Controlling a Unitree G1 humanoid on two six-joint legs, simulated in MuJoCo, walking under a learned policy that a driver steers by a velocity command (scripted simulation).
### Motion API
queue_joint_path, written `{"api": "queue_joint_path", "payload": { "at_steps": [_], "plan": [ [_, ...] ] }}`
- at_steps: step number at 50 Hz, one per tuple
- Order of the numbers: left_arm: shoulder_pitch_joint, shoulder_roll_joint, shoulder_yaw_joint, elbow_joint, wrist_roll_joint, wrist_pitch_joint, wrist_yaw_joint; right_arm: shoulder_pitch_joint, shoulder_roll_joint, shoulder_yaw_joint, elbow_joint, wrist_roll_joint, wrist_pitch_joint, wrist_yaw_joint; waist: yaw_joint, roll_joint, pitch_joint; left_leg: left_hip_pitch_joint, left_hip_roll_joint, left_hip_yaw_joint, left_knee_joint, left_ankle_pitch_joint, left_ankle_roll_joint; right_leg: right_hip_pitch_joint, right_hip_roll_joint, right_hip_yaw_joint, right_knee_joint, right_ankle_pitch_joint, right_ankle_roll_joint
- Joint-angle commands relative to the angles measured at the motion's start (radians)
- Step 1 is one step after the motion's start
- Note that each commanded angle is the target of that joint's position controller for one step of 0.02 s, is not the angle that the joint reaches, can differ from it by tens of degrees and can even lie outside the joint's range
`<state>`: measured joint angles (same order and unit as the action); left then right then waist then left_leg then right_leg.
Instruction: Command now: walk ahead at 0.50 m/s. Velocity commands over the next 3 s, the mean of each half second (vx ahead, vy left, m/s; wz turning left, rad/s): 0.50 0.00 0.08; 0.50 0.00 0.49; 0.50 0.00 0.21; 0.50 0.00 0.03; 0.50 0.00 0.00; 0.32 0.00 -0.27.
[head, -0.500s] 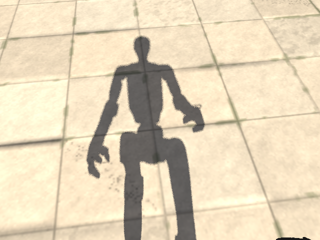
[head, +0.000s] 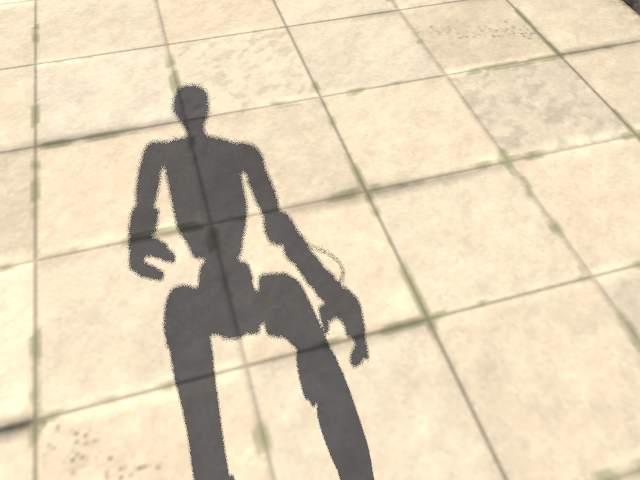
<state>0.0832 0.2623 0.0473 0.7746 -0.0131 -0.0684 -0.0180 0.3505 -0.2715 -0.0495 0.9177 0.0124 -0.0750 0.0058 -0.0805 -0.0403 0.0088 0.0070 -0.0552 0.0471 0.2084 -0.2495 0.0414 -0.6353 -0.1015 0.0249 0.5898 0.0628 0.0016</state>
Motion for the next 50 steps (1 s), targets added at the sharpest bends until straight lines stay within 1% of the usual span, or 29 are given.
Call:
{"api": "queue_joint_path", "payload": {
  "at_steps": [1,3,4,5,6,7,8,9,10,11,13,15,17,23,28,31,32,33,34,35,36,37,38,39,40,42,46,48,50],
  "plan": [
    [-0.126,0.072,0.011,-0.1,-0.005,-0.023,-0.018,0.034,-0.18,-0.044,-0.017,0.008,0.007,-0.01,0.003,0.103,0.069,0.02,0.311,-0.134,-0.024,0.292,0.147,-0.019,0.017,-0.006,-0.062,-0.044,-0.026],
    [-0.086,0.096,0.019,-0.095,-0.003,-0.028,-0.024,0.02,-0.192,-0.05,-0.013,0.01,0.017,-0.014,0.038,0.12,0.043,0.061,0.326,-0.136,0.038,0.411,0.128,0.054,0.039,-0.021,-0.086,-0.118,-0.053],
    [-0.015,0.117,0.03,-0.076,-0.001,-0.029,-0.022,-0.003,-0.199,-0.051,-0.017,0.012,0.021,-0.016,0.084,0.127,0.0,0.059,0.308,-0.115,0.122,0.567,0.112,0.167,0.069,-0.05,-0.107,-0.133,-0.072],
    [0.132,0.159,0.054,-0.027,0.003,-0.029,-0.015,-0.011,-0.179,-0.044,-0.02,0.009,0.027,-0.017,0.152,0.109,-0.094,0.017,0.255,-0.075,0.293,0.672,0.086,0.375,0.095,-0.074,-0.119,-0.118,-0.101],
    [0.312,0.228,0.076,0.011,0.013,-0.026,-0.005,-0.001,-0.134,-0.023,-0.043,-0.011,0.026,-0.019,0.214,0.019,-0.243,-0.168,0.197,-0.03,0.584,0.469,0.049,0.682,-0.051,0.086,-0.078,-0.087,-0.161],
    [0.372,0.313,0.094,0.035,0.013,-0.019,-0.006,0.122,-0.009,0.014,-0.057,-0.015,0.003,-0.008,0.154,-0.251,-0.36,-0.585,0.005,-0.023,0.943,-0.148,-0.019,1.026,-0.274,0.561,-0.176,-0.287,-0.325],
    [0.374,0.212,0.067,0.029,0.001,-0.018,-0.007,0.071,-0.098,-0.004,-0.042,0.004,-0.02,-0.001,0.193,-0.187,-0.37,-0.712,0.029,-0.159,1.075,-0.329,-0.012,1.029,-0.282,0.69,-0.276,-0.43,-0.323],
    [0.295,0.174,0.052,0.017,0.003,-0.021,-0.004,-0.023,-0.157,-0.021,-0.074,0.03,-0.036,0.005,0.187,-0.131,-0.216,-0.785,0.082,-0.153,1.101,-0.259,0.005,0.91,-0.251,0.551,-0.294,-0.417,-0.278],
    [0.227,0.154,0.045,0.003,0.009,-0.021,-0.002,-0.082,-0.151,-0.019,-0.086,0.03,-0.042,0.001,0.162,-0.053,-0.138,-0.765,0.133,-0.125,1.062,-0.167,0.008,0.775,-0.212,0.436,-0.313,-0.336,-0.253],
    [0.175,0.127,0.037,-0.001,0.016,-0.022,-0.004,-0.111,-0.142,-0.023,-0.091,0.014,-0.04,-0.003,0.135,-0.018,-0.072,-0.73,0.164,-0.116,0.996,-0.107,0.002,0.651,-0.178,0.354,-0.345,-0.241,-0.243],
    [0.139,0.1,0.029,0.0,0.025,-0.03,-0.007,-0.075,-0.113,-0.025,-0.079,0.005,-0.017,-0.003,0.083,-0.044,-0.052,-0.625,0.196,-0.123,0.927,-0.045,-0.006,0.531,-0.139,0.266,-0.401,-0.15,-0.235],
    [0.147,0.118,0.034,0.016,0.015,-0.04,-0.006,-0.076,-0.082,-0.02,-0.079,0.0,0.003,-0.007,0.066,-0.033,-0.029,-0.619,0.205,-0.112,0.862,-0.013,-0.024,0.48,-0.133,0.205,-0.443,-0.094,-0.248],
    [0.163,0.141,0.042,0.034,0.02,-0.043,0.003,-0.125,-0.076,-0.019,-0.094,-0.001,0.012,-0.008,0.073,-0.015,0.0,-0.676,0.211,-0.114,0.775,0.082,-0.042,0.484,-0.135,0.141,-0.474,-0.065,-0.248],
    [0.214,0.158,0.044,0.08,0.02,-0.039,0.022,-0.289,-0.05,-0.009,-0.142,0.007,0.007,0.013,0.134,-0.007,0.047,-0.65,0.162,-0.08,0.478,0.366,-0.032,0.523,-0.101,-0.056,-0.507,-0.04,-0.183],
    [0.263,0.167,0.051,0.123,0.008,-0.011,0.027,-0.39,-0.05,-0.006,-0.207,0.01,0.007,0.041,0.162,0.001,0.081,-0.714,0.138,-0.055,0.379,0.28,0.007,0.72,-0.165,-0.112,-0.437,0.054,-0.159],
    [0.229,0.203,0.062,0.113,0.002,0.012,0.04,-0.339,-0.086,-0.024,-0.226,0.006,0.01,0.057,0.111,-0.041,0.024,-0.597,0.072,0.024,0.378,0.124,0.053,0.781,-0.177,-0.156,-0.268,0.469,-0.125],
    [0.216,0.212,0.065,0.107,0.003,0.023,0.047,-0.242,-0.115,-0.043,-0.209,0.006,0.013,0.057,0.055,-0.051,-0.037,-0.468,0.031,0.054,0.372,0.098,0.075,0.767,-0.163,-0.18,-0.126,0.617,-0.106],
    [0.208,0.203,0.059,0.097,0.004,0.03,0.055,-0.082,-0.167,-0.074,-0.168,0.009,0.015,0.049,-0.025,-0.024,-0.121,-0.238,-0.005,0.048,0.324,0.142,0.111,0.676,-0.12,-0.21,0.088,0.612,-0.073],
    [0.228,0.167,0.042,0.068,0.027,0.021,0.058,0.076,-0.263,-0.106,-0.143,0.009,0.024,0.027,-0.07,0.125,-0.236,0.08,0.173,-0.234,0.322,0.171,0.186,0.408,-0.067,-0.221,0.42,0.262,-0.03],
    [0.319,0.029,-0.003,0.036,0.042,-0.014,0.033,0.051,-0.31,-0.106,-0.15,0.017,0.017,0.03,0.04,0.319,-0.337,0.382,0.378,-0.785,0.186,-0.034,0.369,-0.013,0.154,-0.082,0.71,-0.627,0.02],
    [0.204,0.128,0.017,0.031,0.002,-0.053,0.017,0.073,-0.218,-0.081,-0.162,0.013,0.013,0.03,-0.034,0.198,-0.343,0.395,0.374,-0.812,0.103,-0.096,0.336,-0.124,0.113,0.076,0.781,-0.63,-0.005],
    [0.12,0.159,0.026,0.001,-0.027,-0.076,0.009,0.029,-0.183,-0.072,-0.165,0.006,0.007,0.026,-0.035,0.158,-0.209,0.287,0.343,-0.667,0.092,-0.018,0.295,-0.182,0.07,0.065,0.755,-0.536,-0.028],
    [0.096,0.149,0.024,-0.002,-0.016,-0.085,0.015,-0.033,-0.168,-0.067,-0.181,0.005,0.003,0.025,0.004,0.061,-0.136,0.142,0.303,-0.561,0.083,0.081,0.269,-0.142,0.028,0.059,0.678,-0.456,-0.033],
    [0.09,0.154,0.032,0.002,0.007,-0.083,0.022,-0.091,-0.142,-0.059,-0.197,-0.001,0.004,0.023,0.04,0.039,-0.083,0.009,0.271,-0.482,0.065,0.182,0.256,-0.08,0.002,0.055,0.595,-0.413,-0.022],
    [0.105,0.155,0.038,0.002,0.015,-0.071,0.022,-0.121,-0.124,-0.051,-0.215,-0.012,0.004,0.019,0.074,0.061,-0.071,-0.073,0.249,-0.446,0.041,0.246,0.254,-0.013,-0.015,0.063,0.559,-0.386,-0.014],
    [0.124,0.131,0.038,-0.004,0.024,-0.048,0.024,-0.129,-0.131,-0.053,-0.223,-0.007,0.003,0.011,0.099,0.077,-0.054,-0.16,0.229,-0.398,0.009,0.31,0.262,0.026,-0.017,0.05,0.476,-0.366,0.018],
    [-0.006,0.094,0.027,-0.052,0.031,-0.035,0.028,-0.073,-0.174,-0.066,-0.213,0.003,0.005,-0.015,0.065,0.086,-0.006,-0.246,0.166,-0.303,-0.004,0.327,0.222,0.03,0.022,0.026,0.201,-0.133,0.064],
    [-0.075,0.075,0.019,-0.072,0.025,-0.041,0.02,-0.046,-0.174,-0.067,-0.207,0.007,0.013,-0.021,0.035,0.106,-0.002,-0.272,0.133,-0.279,0.01,0.268,0.188,0.091,0.058,0.018,0.051,-0.004,0.064],
    [-0.124,0.077,0.017,-0.091,0.014,-0.047,0.011,-0.01,-0.172,-0.067,-0.193,0.009,0.016,-0.022,0.012,0.119,-0.001,-0.264,0.144,-0.298,0.016,0.213,0.172,0.135,0.08,0.014,-0.026,0.07,0.06]
  ]
}}
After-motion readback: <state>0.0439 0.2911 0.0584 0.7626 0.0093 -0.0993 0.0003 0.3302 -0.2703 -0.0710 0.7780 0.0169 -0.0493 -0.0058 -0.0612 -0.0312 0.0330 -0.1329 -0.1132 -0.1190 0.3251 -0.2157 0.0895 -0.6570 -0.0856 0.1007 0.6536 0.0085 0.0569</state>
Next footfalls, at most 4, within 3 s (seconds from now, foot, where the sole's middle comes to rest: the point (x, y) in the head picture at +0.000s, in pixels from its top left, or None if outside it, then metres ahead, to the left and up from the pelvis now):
0.12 right None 0.25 -0.14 -0.78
0.66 left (256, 461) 0.54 0.11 -0.78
1.16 right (297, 319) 0.87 0.01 -0.78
1.68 left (159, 275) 1.03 0.35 -0.78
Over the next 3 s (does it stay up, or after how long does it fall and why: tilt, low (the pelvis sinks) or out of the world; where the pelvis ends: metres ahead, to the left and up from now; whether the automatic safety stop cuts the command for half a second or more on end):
stays up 1.51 0.47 0.00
